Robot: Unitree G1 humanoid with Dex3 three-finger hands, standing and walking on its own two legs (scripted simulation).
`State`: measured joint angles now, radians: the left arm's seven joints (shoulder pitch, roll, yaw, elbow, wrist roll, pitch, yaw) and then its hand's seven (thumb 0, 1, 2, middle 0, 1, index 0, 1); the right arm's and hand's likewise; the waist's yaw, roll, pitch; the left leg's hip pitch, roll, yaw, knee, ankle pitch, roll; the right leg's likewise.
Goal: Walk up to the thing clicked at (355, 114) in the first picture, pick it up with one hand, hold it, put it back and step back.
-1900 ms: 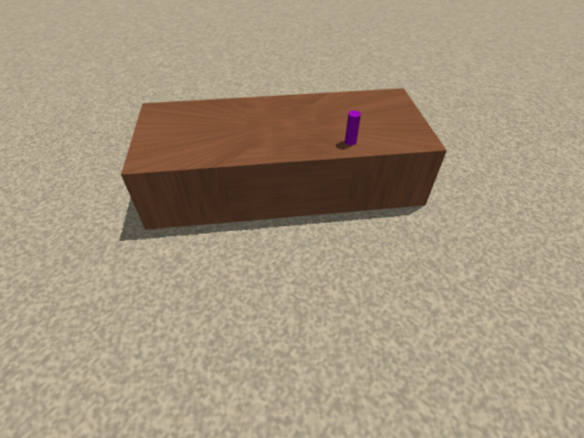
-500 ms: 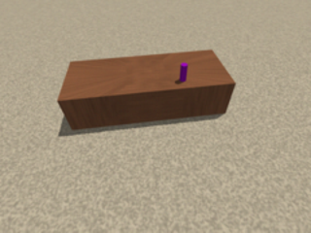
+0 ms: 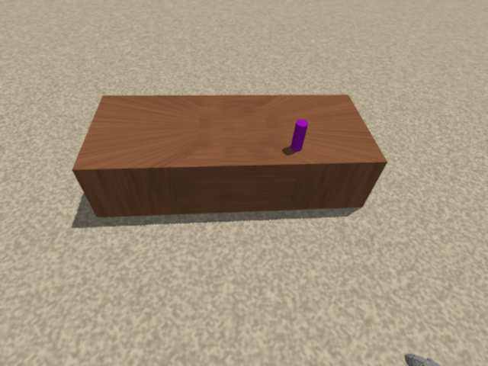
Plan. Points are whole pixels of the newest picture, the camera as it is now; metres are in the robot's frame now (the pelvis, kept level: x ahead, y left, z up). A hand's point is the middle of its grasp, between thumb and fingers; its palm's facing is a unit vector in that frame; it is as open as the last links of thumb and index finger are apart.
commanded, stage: walk up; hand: right
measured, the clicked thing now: (299, 135) +1.11 -0.24 -0.36
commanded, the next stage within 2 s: none
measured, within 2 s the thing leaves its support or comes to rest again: neither
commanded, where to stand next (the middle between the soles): +0.68 -0.05 m, yaw +3 degrees
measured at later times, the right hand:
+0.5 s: hand (411, 305) +0.29 -0.33 -0.14, palm faces -0.12 +0.94 -0.33, open 7.4 cm
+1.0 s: hand (398, 240) +0.44 -0.35 -0.13, palm faces -0.04 +0.92 -0.39, open 7.4 cm
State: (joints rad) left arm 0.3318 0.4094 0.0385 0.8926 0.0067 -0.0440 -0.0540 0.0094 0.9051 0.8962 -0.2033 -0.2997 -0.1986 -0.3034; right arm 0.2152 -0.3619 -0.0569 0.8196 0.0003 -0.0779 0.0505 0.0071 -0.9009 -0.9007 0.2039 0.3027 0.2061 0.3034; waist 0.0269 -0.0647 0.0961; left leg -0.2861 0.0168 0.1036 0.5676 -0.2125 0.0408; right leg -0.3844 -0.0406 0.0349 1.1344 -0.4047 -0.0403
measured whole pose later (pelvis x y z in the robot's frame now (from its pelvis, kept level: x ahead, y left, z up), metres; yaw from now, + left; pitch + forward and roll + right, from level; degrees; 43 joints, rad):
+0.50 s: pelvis +0.21 -0.07 +0.01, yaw +2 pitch -2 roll +0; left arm 0.36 0.40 0.06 0.86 0.02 -0.09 -0.06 0.01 0.90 0.90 -0.20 -0.30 -0.20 -0.30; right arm 0.29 -0.43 -0.06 0.89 -0.01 -0.05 0.07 0.01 -0.90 -0.90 0.20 0.30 0.20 0.30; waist 0.05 0.05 0.06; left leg -0.49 0.04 0.00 0.85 -0.30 0.01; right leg -0.17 -0.05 -0.12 0.50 -0.29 -0.02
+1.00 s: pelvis +0.39 -0.07 +0.00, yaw +1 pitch -3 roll +1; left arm 0.28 0.43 0.06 0.88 0.02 -0.05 -0.09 0.01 0.91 0.90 -0.20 -0.30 -0.20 -0.30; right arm 0.35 -0.44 -0.06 0.84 -0.01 -0.07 0.05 0.01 -0.90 -0.90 0.20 0.30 0.21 0.30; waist -0.03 -0.02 0.07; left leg -0.16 0.05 0.10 0.54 -0.33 0.01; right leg -0.44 -0.11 -0.02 0.67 -0.22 -0.02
